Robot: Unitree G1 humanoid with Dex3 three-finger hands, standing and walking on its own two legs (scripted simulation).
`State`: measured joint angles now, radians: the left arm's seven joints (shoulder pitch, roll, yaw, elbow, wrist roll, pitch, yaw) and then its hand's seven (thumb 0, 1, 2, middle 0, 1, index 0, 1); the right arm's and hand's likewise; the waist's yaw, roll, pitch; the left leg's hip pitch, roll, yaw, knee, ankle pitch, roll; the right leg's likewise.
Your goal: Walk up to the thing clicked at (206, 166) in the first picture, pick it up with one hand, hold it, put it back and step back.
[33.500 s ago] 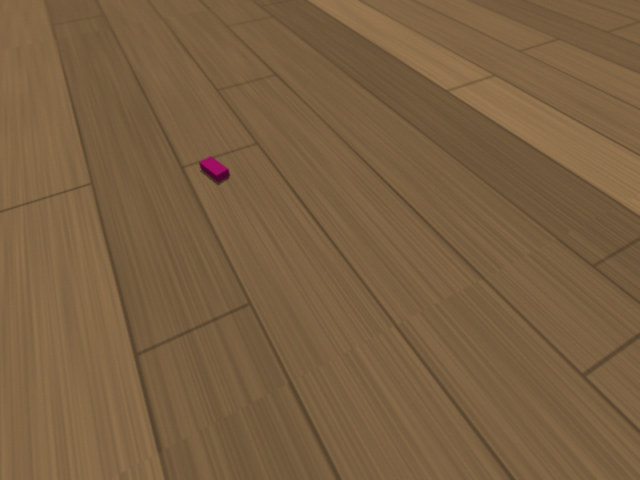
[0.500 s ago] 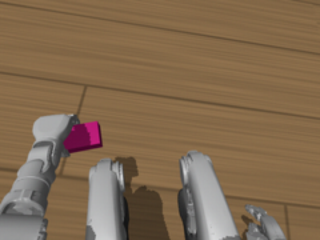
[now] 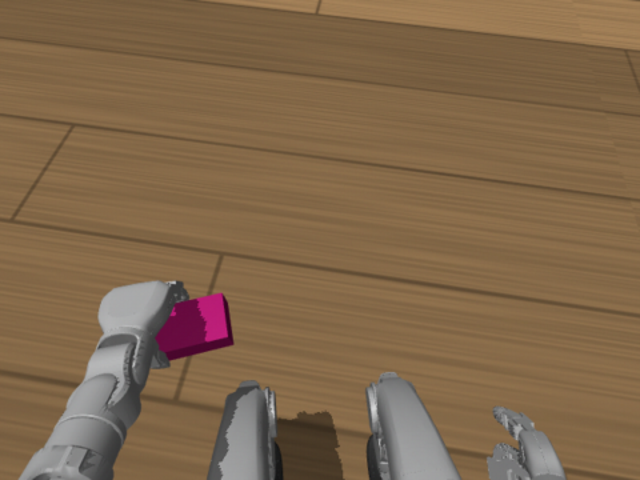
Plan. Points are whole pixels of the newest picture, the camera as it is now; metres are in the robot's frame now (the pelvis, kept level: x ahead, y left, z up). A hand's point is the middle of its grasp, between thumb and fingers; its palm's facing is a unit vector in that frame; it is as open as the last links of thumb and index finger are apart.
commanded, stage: lift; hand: left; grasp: from above
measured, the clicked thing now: (178, 330) +0.35 +0.21 -0.13
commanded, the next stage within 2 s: hold in 0.62 s
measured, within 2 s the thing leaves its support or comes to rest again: neither
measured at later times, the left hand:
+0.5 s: hand (117, 292) +0.34 +0.23 +0.04, palm faces -0.45 -0.07 -0.89, open 9.8 cm
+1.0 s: hand (89, 256) +0.36 +0.23 +0.10, palm faces -0.45 -0.06 -0.89, open 9.8 cm
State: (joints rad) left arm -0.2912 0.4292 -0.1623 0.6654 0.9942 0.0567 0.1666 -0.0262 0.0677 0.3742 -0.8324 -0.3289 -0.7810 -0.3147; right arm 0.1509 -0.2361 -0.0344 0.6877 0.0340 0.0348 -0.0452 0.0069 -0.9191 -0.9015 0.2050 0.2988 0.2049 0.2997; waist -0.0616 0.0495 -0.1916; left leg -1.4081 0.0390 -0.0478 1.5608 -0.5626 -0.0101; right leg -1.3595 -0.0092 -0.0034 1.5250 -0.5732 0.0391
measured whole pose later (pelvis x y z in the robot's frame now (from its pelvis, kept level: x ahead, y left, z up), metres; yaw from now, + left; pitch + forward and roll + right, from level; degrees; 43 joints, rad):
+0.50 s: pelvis +0.04 +0.00 +0.13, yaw +0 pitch +11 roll -1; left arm -0.28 0.38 -0.19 0.80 1.01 0.03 0.16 -0.03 0.03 0.41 -0.86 -0.30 -0.81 -0.30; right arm 0.24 -0.25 -0.04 0.72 0.03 0.02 -0.05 0.01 -0.92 -0.90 0.20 0.30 0.20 0.30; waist -0.06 0.03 -0.10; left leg -0.77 0.04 0.00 0.97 -0.40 -0.01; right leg -0.74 -0.02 0.02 0.95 -0.41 0.04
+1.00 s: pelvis +0.06 +0.00 +0.16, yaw +0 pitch +6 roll +0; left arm -0.27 0.39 -0.20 0.78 1.01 -0.01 0.10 -0.02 0.03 0.41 -0.87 -0.31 -0.81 -0.31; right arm 0.23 -0.25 -0.05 0.72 0.04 0.03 -0.04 0.01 -0.90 -0.90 0.20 0.30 0.20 0.30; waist -0.03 0.04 -0.06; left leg -0.49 0.03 0.03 0.71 -0.33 0.00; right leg -0.47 -0.03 0.03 0.69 -0.33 0.04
